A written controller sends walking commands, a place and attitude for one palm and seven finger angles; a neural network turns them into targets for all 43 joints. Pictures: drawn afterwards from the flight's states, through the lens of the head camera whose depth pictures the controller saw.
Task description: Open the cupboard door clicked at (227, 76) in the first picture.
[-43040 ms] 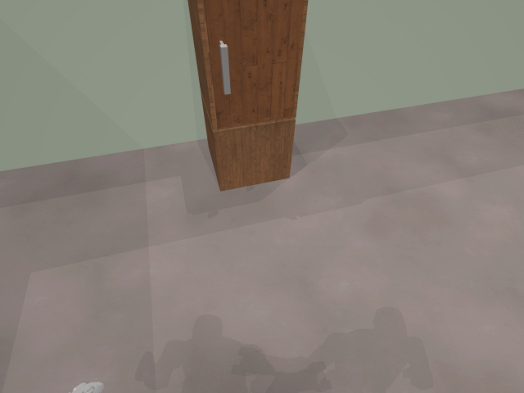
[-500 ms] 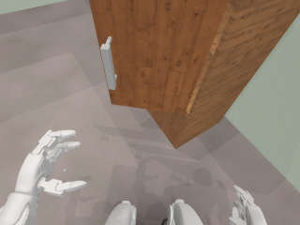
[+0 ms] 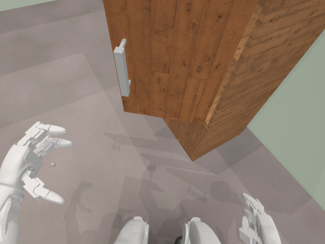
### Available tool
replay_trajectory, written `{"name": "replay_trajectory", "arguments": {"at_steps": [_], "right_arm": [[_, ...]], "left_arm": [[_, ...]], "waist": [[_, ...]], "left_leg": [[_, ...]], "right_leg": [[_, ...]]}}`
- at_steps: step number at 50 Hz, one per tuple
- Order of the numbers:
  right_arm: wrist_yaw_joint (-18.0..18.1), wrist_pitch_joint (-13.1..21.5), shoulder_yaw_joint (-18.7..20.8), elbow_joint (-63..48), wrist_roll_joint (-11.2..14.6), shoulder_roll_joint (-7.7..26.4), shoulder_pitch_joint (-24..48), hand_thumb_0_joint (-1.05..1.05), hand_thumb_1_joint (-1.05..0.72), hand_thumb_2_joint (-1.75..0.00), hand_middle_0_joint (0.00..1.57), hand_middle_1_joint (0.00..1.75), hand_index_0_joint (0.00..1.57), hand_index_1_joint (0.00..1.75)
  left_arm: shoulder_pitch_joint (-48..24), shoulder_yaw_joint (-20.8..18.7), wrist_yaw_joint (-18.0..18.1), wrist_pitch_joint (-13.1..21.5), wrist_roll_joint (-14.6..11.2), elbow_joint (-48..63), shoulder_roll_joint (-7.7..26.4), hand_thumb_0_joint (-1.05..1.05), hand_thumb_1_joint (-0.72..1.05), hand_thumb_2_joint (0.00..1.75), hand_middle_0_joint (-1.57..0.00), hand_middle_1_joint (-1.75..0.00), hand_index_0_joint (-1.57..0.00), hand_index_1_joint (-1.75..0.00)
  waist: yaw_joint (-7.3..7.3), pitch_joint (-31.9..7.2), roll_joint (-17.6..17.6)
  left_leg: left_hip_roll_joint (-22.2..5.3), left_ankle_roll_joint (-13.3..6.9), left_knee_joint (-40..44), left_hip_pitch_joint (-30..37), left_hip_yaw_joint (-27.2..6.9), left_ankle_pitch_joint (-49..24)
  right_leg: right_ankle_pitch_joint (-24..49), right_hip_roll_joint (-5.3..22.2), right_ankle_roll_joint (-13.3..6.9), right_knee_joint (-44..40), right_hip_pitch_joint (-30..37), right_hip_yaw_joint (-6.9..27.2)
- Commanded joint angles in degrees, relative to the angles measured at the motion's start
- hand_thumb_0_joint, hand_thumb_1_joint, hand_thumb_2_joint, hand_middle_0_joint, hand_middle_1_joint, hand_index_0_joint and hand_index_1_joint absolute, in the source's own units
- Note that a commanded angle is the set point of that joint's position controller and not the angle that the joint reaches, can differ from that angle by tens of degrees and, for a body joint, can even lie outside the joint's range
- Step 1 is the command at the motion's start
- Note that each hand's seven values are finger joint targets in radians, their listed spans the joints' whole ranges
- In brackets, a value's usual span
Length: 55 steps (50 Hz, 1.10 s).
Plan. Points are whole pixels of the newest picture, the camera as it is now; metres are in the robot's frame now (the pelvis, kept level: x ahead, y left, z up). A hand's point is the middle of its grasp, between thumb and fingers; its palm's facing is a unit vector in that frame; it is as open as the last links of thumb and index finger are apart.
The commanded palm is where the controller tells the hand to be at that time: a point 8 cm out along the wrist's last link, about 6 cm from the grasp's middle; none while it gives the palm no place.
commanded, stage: raise the hand with hooked fingers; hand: left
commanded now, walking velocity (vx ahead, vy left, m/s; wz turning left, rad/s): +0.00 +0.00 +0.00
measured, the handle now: (124, 69) +0.59 +0.17 +0.02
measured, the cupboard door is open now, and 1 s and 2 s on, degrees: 50 50 50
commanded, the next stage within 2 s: move the hooked fingers beside the handle in 0.60 s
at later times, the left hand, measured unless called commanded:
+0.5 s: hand (53, 158) +0.28 +0.27 +0.04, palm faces -0.09 -0.99 -0.05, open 14.0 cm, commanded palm +0.26 +0.32 +0.05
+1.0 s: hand (63, 141) +0.32 +0.26 +0.04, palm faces -0.12 -0.99 -0.04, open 14.0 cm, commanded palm +0.32 +0.31 +0.04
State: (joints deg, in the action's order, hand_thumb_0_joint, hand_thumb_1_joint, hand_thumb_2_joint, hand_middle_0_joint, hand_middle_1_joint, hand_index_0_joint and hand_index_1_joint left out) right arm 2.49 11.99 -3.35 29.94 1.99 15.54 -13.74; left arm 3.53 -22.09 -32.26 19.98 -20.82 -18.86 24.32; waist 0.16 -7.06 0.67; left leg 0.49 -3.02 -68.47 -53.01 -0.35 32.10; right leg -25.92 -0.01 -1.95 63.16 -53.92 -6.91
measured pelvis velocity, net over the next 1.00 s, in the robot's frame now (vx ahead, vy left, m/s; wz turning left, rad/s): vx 0.00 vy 0.00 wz -0.01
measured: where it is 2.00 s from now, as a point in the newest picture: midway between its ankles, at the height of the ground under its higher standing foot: outside the picture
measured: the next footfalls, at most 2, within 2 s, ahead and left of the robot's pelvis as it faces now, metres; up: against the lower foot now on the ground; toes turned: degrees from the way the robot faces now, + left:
none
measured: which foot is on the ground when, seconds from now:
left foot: down 0.00-1.00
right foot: down 0.00-1.00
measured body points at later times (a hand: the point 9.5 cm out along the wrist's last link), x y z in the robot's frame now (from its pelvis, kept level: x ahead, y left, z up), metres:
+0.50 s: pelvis +0.00 +0.00 +0.00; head +0.09 +0.02 +0.44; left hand +0.28 +0.32 +0.05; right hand +0.16 -0.26 -0.07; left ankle +0.01 +0.08 -0.65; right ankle +0.05 -0.11 -0.65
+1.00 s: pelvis +0.00 +0.00 +0.00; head +0.10 +0.03 +0.43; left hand +0.33 +0.31 +0.05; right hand +0.16 -0.25 -0.08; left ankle +0.01 +0.08 -0.65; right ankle +0.05 -0.11 -0.65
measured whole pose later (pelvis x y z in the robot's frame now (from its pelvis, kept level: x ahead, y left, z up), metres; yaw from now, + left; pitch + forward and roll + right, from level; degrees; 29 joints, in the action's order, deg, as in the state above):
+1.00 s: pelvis +0.00 +0.00 +0.00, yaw +0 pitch +18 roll -3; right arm 3.1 10.0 -3.1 30.7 2.2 16.8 -14.3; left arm -10.2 -22.7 -34.2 19.0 -19.3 -29.2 26.5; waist 1.5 -7.2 0.3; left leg 0.4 -3.1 -69.4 -55.8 -0.1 32.1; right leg -25.7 -0.2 -1.8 63.9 -56.7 -6.6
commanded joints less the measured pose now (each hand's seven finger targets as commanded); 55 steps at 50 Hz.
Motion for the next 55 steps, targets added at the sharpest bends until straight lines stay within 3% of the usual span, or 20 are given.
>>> {"name": "replay_trajectory", "arguments": {"at_steps": [1,5,8,11,13,14,19,23,26,32,35,38,41,42,44,46,48,52,53,55], "right_arm": [[0.95,2.94,4.98,-7.30,0.27,9.98,-0.78,0.00,-0.90,-0.90,0.20,0.30,0.20,0.30],[1.07,2.69,5.04,-7.01,0.33,10.36,-1.39,0.00,-0.90,-0.90,0.20,0.30,0.20,0.30],[0.78,2.97,5.16,-7.71,0.43,10.33,-1.37,0.00,-0.90,-0.90,0.20,0.30,0.20,0.30],[0.34,2.72,5.36,-7.84,0.47,10.41,-1.91,0.00,-0.90,-0.90,0.20,0.30,0.20,0.30],[0.32,2.68,5.33,-7.93,0.27,10.50,-1.86,0.00,-0.90,-0.90,0.20,0.30,0.20,0.30],[0.35,2.54,5.37,-7.75,0.38,10.49,-2.02,0.00,-0.90,-0.90,0.20,0.30,0.20,0.30],[0.44,2.50,5.19,-7.82,0.22,10.30,-2.16,0.00,-0.90,-0.90,0.20,0.30,0.20,0.30],[0.61,2.51,5.14,-7.89,0.31,10.41,-2.17,0.00,-0.90,-0.90,0.20,0.30,0.20,0.30],[0.53,2.53,5.13,-7.97,0.35,10.21,-1.99,0.00,-0.90,-0.90,0.20,0.30,0.20,0.30],[0.76,2.25,4.96,-7.93,0.33,10.23,-1.74,0.00,-0.90,-0.90,0.20,0.30,0.20,0.30],[0.70,2.28,5.06,-8.12,0.36,10.35,-1.84,0.00,-0.90,-0.90,0.20,0.30,0.20,0.30],[1.05,2.17,4.82,-7.17,0.17,10.58,-2.03,0.00,-0.90,-0.90,0.20,0.30,0.20,0.30],[1.58,1.80,4.76,-6.28,0.30,10.77,-2.40,0.00,-0.90,-0.90,0.20,0.30,0.20,0.30],[1.70,1.68,4.80,-6.05,0.30,10.87,-2.48,0.00,-0.90,-0.90,0.20,0.30,0.20,0.30],[1.68,1.44,4.76,-6.22,0.25,10.87,-2.72,0.00,-0.90,-0.90,0.20,0.30,0.20,0.30],[1.55,1.13,4.90,-6.23,0.26,10.73,-3.11,0.00,-0.90,-0.90,0.20,0.30,0.20,0.30],[1.43,0.62,4.70,-5.98,0.13,10.96,-3.40,0.00,-0.90,-0.90,0.20,0.30,0.20,0.30],[1.25,-0.84,4.55,-5.93,0.35,10.88,-3.63,0.00,-0.90,-0.90,0.20,0.30,0.20,0.30],[1.27,-0.92,4.46,-6.19,0.27,11.05,-3.79,0.00,-0.90,-0.90,0.20,0.30,0.20,0.30],[1.01,-1.34,4.61,-6.00,0.27,10.85,-4.32,0.00,-0.90,-0.90,0.20,0.30,0.20,0.30]], "left_arm": [[-9.19,-7.50,-1.72,3.34,-2.62,8.28,14.25,0.00,-0.50,0.30,-0.30,-1.20,-0.30,-1.20],[-11.38,-9.47,-3.21,3.26,-3.20,5.05,16.60,0.00,-0.50,0.30,-0.30,-1.20,-0.30,-1.20],[-10.14,-7.41,-3.95,3.17,-3.62,5.57,14.46,0.00,-0.50,0.30,-0.30,-1.20,-0.30,-1.20],[-8.35,-8.21,-3.53,2.92,-3.24,5.19,15.18,0.00,-0.50,0.30,-0.30,-1.20,-0.30,-1.20],[-9.73,-8.81,-2.98,3.26,-3.41,5.72,16.00,0.00,-0.50,0.30,-0.30,-1.20,-0.30,-1.20],[-10.07,-9.18,-2.75,3.65,-3.24,6.63,16.36,0.00,-0.50,0.30,-0.30,-1.20,-0.30,-1.20],[-10.42,-9.39,-2.12,4.58,-3.16,7.38,16.54,0.00,-0.50,0.30,-0.30,-1.20,-0.30,-1.20],[-10.94,-8.19,-2.51,4.21,-3.11,6.60,15.68,0.00,-0.50,0.30,-0.30,-1.20,-0.30,-1.20],[-9.81,-8.65,-2.52,3.93,-2.80,7.16,15.99,0.00,-0.50,0.30,-0.30,-1.20,-0.30,-1.20],[-10.69,-8.17,-3.03,3.38,-3.39,5.20,14.76,0.00,-0.50,0.30,-0.30,-1.20,-0.30,-1.20],[-11.29,-7.97,-3.29,3.63,-2.87,6.78,15.58,0.00,-0.50,0.30,-0.30,-1.20,-0.30,-1.20],[-17.51,-6.19,-2.95,3.52,-2.62,6.44,14.91,0.00,-0.50,0.30,-0.30,-1.20,-0.30,-1.20],[-21.73,-5.76,-2.65,3.37,-1.72,3.06,14.98,0.00,-0.50,0.30,-0.30,-1.20,-0.30,-1.20],[-23.16,-6.41,-2.44,3.26,-1.39,2.19,16.08,0.00,-0.50,0.30,-0.30,-1.20,-0.30,-1.20],[-25.11,-5.89,-2.67,3.26,-0.88,3.58,16.73,0.00,-0.50,0.30,-0.30,-1.20,-0.30,-1.20],[-24.49,-5.02,-2.36,2.63,-0.52,2.42,15.70,0.00,-0.50,0.30,-0.30,-1.20,-0.30,-1.20],[-25.16,-6.27,-1.85,2.22,-0.53,0.23,17.17,0.00,-0.50,0.30,-0.30,-1.20,-0.30,-1.20],[-28.98,-7.12,-0.59,1.62,0.46,-4.48,18.02,0.00,-0.50,0.30,-0.30,-1.20,-0.30,-1.20],[-30.00,-7.68,-0.56,2.03,0.45,-4.14,19.20,0.00,-0.50,0.30,-0.30,-1.20,-0.30,-1.20],[-31.79,-6.59,-0.36,2.62,1.01,-3.81,18.32,0.00,-0.50,0.30,-0.30,-1.20,-0.30,-1.20]], "waist": [[0.39,-17.60,5.03],[0.44,-17.96,4.14],[0.25,-17.93,5.51],[0.21,-17.72,3.98],[0.47,-16.28,4.36],[0.35,-17.79,4.61],[0.43,-17.80,6.38],[0.90,-16.97,5.43],[0.36,-18.06,6.88],[1.04,-16.78,4.21],[0.59,-18.63,6.40],[2.07,-17.25,6.32],[2.44,-17.01,5.58],[2.27,-17.35,5.49],[1.58,-20.32,8.87],[1.54,-21.51,8.15],[1.44,-20.80,6.15],[1.94,-19.51,4.33],[1.43,-20.50,5.95],[1.71,-22.32,6.89]], "left_leg": [[-0.31,2.59,11.71,8.11,-3.38,-19.78],[-0.36,2.16,11.21,6.86,-2.88,-19.95],[-0.32,2.25,11.58,8.05,-3.07,-20.80],[-0.35,1.98,11.90,7.25,-2.78,-19.66],[-0.37,2.01,11.65,6.23,-2.81,-18.57],[-0.41,2.02,11.94,7.16,-2.87,-18.75],[-0.43,2.18,11.90,7.58,-2.75,-19.44],[-0.49,2.04,11.68,7.05,-2.90,-18.03],[-0.48,2.36,12.27,8.69,-3.12,-19.27],[-0.38,2.03,11.23,6.34,-2.75,-17.48],[-0.51,2.62,11.52,8.87,-3.29,-20.57],[-0.73,2.66,10.53,8.48,-3.59,-20.06],[-0.72,2.62,10.72,7.60,-3.82,-17.12],[-0.69,2.59,10.81,7.32,-3.81,-16.77],[-0.82,3.46,11.08,10.73,-4.13,-20.41],[-0.88,3.44,11.11,11.47,-4.11,-21.87],[-0.93,3.38,10.89,9.68,-4.18,-22.71],[-0.83,2.63,11.26,6.51,-3.33,-18.31],[-0.81,2.84,11.11,6.93,-3.40,-19.48],[-0.97,3.14,11.46,9.12,-3.54,-21.59]], "right_leg": [[8.22,-1.53,-0.37,-7.25,12.55,4.23],[8.72,-1.51,-0.37,-7.47,13.46,4.92],[8.68,-1.64,-0.72,-7.36,12.85,4.64],[8.00,-1.45,-0.24,-7.95,13.09,4.81],[6.80,-1.69,-0.55,-7.76,12.31,4.85],[6.97,-1.58,-0.40,-7.84,12.67,4.95],[7.75,-1.60,-0.45,-7.56,12.79,5.04],[6.65,-1.73,-0.50,-7.60,12.13,5.01],[7.56,-1.56,-0.29,-7.58,12.25,4.63],[6.84,-1.59,-0.12,-7.76,11.91,4.89],[8.72,-1.67,-0.41,-6.87,11.71,4.40],[8.43,-2.01,-0.54,-6.16,9.19,4.07],[6.11,-1.64,-0.30,-6.35,7.91,4.20],[5.90,-1.52,-0.34,-6.37,8.22,4.30],[7.53,-1.53,-0.73,-5.79,7.87,4.07],[8.58,-1.31,-0.39,-6.13,8.35,4.19],[9.35,-1.63,-0.64,-5.67,9.02,3.83],[7.64,-1.26,-0.22,-6.52,9.61,4.60],[8.18,-1.45,-0.62,-5.95,9.97,4.66],[9.53,-1.30,-0.36,-6.09,9.90,4.66]]}}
